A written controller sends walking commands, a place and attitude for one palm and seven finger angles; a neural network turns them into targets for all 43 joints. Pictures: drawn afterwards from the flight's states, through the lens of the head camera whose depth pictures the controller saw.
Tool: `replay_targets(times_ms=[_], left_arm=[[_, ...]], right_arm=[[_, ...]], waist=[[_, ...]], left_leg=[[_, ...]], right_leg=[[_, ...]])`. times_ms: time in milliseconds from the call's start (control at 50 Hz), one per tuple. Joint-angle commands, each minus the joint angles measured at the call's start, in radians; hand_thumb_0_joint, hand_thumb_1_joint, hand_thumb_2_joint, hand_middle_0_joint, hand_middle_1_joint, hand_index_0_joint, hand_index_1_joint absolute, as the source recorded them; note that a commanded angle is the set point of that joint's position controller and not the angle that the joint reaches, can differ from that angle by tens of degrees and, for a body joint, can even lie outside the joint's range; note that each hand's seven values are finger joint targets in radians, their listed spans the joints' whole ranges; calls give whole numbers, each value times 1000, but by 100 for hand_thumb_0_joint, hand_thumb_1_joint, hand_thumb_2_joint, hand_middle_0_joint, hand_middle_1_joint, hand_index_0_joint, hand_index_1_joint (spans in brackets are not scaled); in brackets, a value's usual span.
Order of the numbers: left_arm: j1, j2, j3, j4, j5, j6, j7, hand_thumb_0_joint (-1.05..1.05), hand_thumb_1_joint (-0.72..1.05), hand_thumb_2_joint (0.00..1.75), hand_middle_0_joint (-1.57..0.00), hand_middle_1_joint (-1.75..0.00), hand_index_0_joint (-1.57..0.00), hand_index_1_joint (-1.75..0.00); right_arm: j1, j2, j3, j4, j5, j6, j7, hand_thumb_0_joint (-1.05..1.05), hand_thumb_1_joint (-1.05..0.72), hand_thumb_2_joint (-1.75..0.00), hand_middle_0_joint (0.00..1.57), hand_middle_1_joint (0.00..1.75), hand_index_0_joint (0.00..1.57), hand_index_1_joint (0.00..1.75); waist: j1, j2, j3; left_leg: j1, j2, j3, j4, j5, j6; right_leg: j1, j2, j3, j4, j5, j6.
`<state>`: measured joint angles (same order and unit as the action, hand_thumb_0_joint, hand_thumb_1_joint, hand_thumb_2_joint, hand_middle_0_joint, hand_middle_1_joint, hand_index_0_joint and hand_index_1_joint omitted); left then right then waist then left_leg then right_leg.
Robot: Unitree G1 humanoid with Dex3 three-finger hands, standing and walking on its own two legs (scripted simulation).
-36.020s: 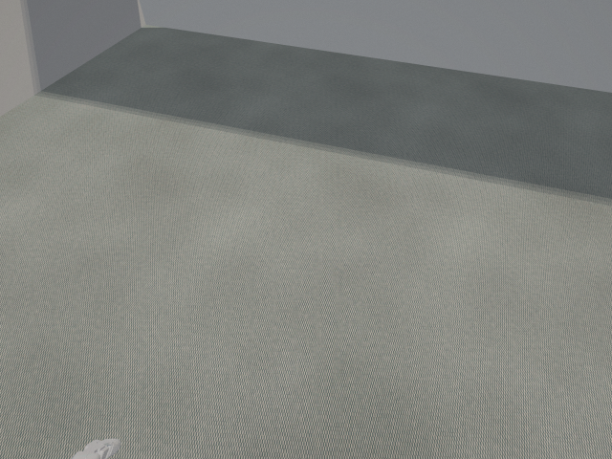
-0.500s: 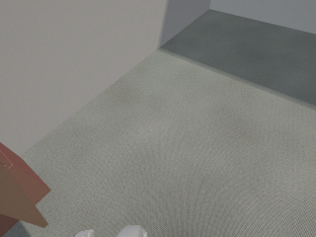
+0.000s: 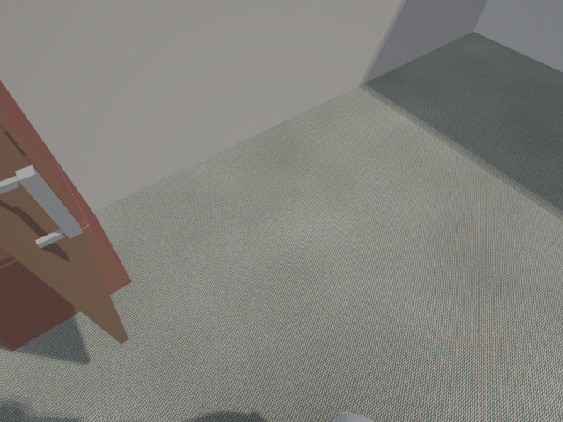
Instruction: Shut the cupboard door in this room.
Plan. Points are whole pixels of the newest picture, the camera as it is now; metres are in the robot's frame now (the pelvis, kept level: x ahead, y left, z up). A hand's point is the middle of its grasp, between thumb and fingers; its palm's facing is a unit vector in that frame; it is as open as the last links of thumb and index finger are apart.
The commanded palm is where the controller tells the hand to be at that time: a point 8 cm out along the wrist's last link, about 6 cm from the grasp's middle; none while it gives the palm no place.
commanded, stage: stand and wait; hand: left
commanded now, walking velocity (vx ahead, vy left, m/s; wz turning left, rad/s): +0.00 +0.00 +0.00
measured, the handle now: (37, 211) +0.36 +0.37 +0.08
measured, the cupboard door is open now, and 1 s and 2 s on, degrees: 88 88 88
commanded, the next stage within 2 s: turn or walk to find it in 0.20 s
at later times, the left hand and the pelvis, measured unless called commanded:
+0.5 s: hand out of the picture +0.00 +0.15 -0.16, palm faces +0.22 -0.94 -0.26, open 7.3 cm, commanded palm none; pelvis +0.00 -0.04 +0.00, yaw +11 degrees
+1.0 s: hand out of the picture +0.01 +0.18 -0.16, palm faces +0.41 -0.87 -0.28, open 7.4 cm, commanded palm none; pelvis -0.01 -0.05 -0.01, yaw +24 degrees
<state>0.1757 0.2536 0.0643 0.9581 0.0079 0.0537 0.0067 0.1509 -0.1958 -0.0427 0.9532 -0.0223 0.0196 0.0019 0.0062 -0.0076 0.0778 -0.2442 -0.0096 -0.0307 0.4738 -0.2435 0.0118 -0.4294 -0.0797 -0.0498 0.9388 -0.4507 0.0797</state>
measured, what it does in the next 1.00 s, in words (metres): steps on the spot, turning left: right foot, then left foot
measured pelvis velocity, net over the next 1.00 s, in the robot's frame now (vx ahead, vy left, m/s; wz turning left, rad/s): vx -0.01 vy -0.05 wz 0.42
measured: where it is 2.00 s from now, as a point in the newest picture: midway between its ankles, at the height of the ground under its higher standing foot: outside the picture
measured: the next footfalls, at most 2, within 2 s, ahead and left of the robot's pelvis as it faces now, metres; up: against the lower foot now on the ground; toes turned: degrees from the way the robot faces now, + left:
right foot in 0.12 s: +0.04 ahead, -0.13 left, +0.00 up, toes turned -2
left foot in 0.60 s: -0.01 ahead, +0.10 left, +0.00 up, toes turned +19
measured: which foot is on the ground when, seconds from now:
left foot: down 0.00-0.14, up 0.16-0.58, down 0.60-1.00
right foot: up 0.00-0.10, down 0.12-0.62, up 0.64-0.98, down 1.00-1.00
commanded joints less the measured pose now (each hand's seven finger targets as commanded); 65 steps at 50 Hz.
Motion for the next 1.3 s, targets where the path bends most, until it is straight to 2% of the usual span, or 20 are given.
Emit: replay_targets(times_ms=[0, 80, 120, 140, 200, 260, 420, 540, 560, 580, 600, 640, 720, 860, 920, 940, 980, 1020, 1080, 1280], left_arm=[[2, 37, 3, -77, 0, -29, 2, 0, 90, 90, -20, -30, -20, -30], [123, 53, -1, -26, 3, -58, 11, 0, 90, 90, -20, -30, -20, -30], [115, 173, 12, -30, 19, -74, 20, 0, 90, 90, -20, -30, -20, -30], [129, 165, 17, -35, 9, -78, 19, 0, 90, 90, -20, -30, -20, -30], [29, 99, 5, -42, 10, -70, 23, 0, 90, 90, -20, -30, -20, -30], [47, 89, 10, -40, 12, -73, 24, 0, 90, 90, -20, -30, -20, -30], [168, 130, 30, -1, 18, -68, 26, 0, 90, 90, -20, -30, -20, -30], [103, 148, 40, -4, 10, -54, 24, 0, 90, 90, -20, -30, -20, -30], [92, 130, 37, -9, 4, -48, 21, 0, 90, 90, -20, -30, -20, -30], [111, 75, 30, -39, -2, -40, 14, 0, 90, 90, -20, -30, -20, -30], [56, 44, 9, -72, 4, -34, 13, 0, 90, 90, -20, -30, -20, -30], [-38, 56, 17, -69, 6, -19, 16, 0, 90, 90, -20, -30, -20, -30], [18, 55, 17, -42, 6, -23, 1, 0, 90, 90, -20, -30, -20, -30], [-8, 42, 11, -89, 2, -29, 2, 0, 90, 90, -20, -30, -20, -30], [71, 52, 14, -80, -1, -42, 5, 0, 90, 90, -20, -30, -20, -30], [108, 78, 19, -76, 1, -52, 9, 0, 90, 90, -20, -30, -20, -30], [144, 218, 43, -86, 21, -65, 21, 0, 90, 90, -20, -30, -20, -30], [66, 168, 40, -106, 11, -65, 27, 0, 90, 90, -20, -30, -20, -30], [-25, 107, 23, -137, 16, -67, 27, 0, 90, 90, -20, -30, -20, -30], [137, 168, 37, -46, 23, -65, 21, 0, 90, 90, -20, -30, -20, -30]], right_arm=[[26, -204, -60, -56, -4, -6, -15, 0, -90, -90, 20, 30, 20, 30], [10, -154, -49, -44, 7, -10, -13, 0, -90, -90, 20, 30, 20, 30], [27, -60, -28, -64, 18, -11, -7, 0, -90, -90, 20, 30, 20, 30], [16, -106, -38, -55, 8, 13, -14, 0, -90, -90, 20, 30, 20, 30], [44, -93, -40, 7, 8, 20, -6, 0, -90, -90, 20, 30, 20, 30], [48, -88, -40, 21, 11, 25, 1, 0, -90, -90, 20, 30, 20, 30], [-51, -62, -20, -8, 17, 16, 3, 0, -90, -90, 20, 30, 20, 30], [33, -80, -20, -1, 14, 3, 4, 0, -90, -90, 20, 30, 20, 30], [65, -115, -28, 1, 12, -4, 6, 0, -90, -90, 20, 30, 20, 30], [93, -208, -50, -8, 2, -11, 2, 0, -90, -90, 20, 30, 20, 30], [134, -260, -64, -3, 4, -1, -2, 0, -90, -90, 20, 30, 20, 30], [104, -233, -61, 2, -1, -2, -21, 0, -90, -90, 20, 30, 20, 30], [16, -195, -47, -35, 1, -14, -21, 0, -90, -90, 20, 30, 20, 30], [21, -212, -66, -60, -4, -1, -10, 0, -90, -90, 20, 30, 20, 30], [-10, -207, -72, -80, 0, 3, -8, 0, -90, -90, 20, 30, 20, 30], [-9, -186, -70, -85, 6, 3, -6, 0, -90, -90, 20, 30, 20, 30], [-12, -97, -58, -133, 12, 1, 3, 0, -90, -90, 20, 30, 20, 30], [-21, -137, -72, -103, 4, 26, 4, 0, -90, -90, 20, 30, 20, 30], [32, -115, -62, -63, 1, 33, 21, 0, -90, -90, 20, 30, 20, 30], [-43, -67, -22, -63, 16, 8, 12, 0, -90, -90, 20, 30, 20, 30]], waist=[[-22, 183, -117], [32, 93, -156], [24, -252, -118], [44, -299, -99], [-7, -141, -20], [-4, -145, -32], [62, -156, -110], [-1, -140, -132], [-24, -41, -147], [-34, 221, -152], [-58, 292, -124], [-59, 251, -73], [-12, 141, -86], [-26, 178, -101], [14, 184, -131], [32, 117, -148], [50, -282, -134], [23, -204, -64], [-25, -166, -45], [48, -191, -123]], left_leg=[[96, 230, -232, -100, 394, 149], [-11, 150, -186, 23, 276, 67], [-232, -38, -13, 285, -271, -38], [-193, -8, -76, 411, -344, -32], [-203, 14, -38, 580, -216, -37], [-208, 24, -16, 615, -173, -57], [-196, 29, 58, 361, -244, -68], [33, 39, 114, 16, -38, -44], [151, 87, 53, -86, 89, -24], [259, 297, -233, -119, 343, 79], [221, 432, -333, -159, 518, 189], [128, 360, -313, -170, 375, 195], [115, 250, -170, -144, 387, 145], [62, 221, -235, -97, 359, 145], [-8, 182, -244, -15, 358, 110], [-75, 140, -228, 59, 281, 69], [-347, -59, -14, 447, -347, -43], [-324, 5, -76, 720, -293, -38], [-295, 38, -21, 755, -167, -64], [-137, 19, 103, 218, -205, -62]], right_leg=[[38, 23, -13, -163, 2, -3], [304, 14, -15, -537, 261, -20], [379, -327, 327, -638, 462, -178], [253, -346, 370, -678, 450, -221], [221, -236, 185, -636, 498, -225], [244, -225, 97, -630, 523, -201], [423, -268, 62, -553, 751, -235], [300, -267, -34, -443, 591, -157], [200, -228, -83, -339, 470, -107], [-14, -98, -152, -159, 141, -28], [-96, -40, -111, -1, -216, -8], [-130, -46, 6, 137, -127, -11], [-90, -30, 9, 114, 10, 2], [37, 24, -16, -166, 2, 4], [198, 47, -38, -389, 151, -1], [313, 16, -12, -532, 245, -9], [421, -398, 350, -634, 486, -182], [237, -364, 297, -657, 375, -229], [211, -263, 76, -612, 436, -181], [389, -274, 2, -500, 731, -203]])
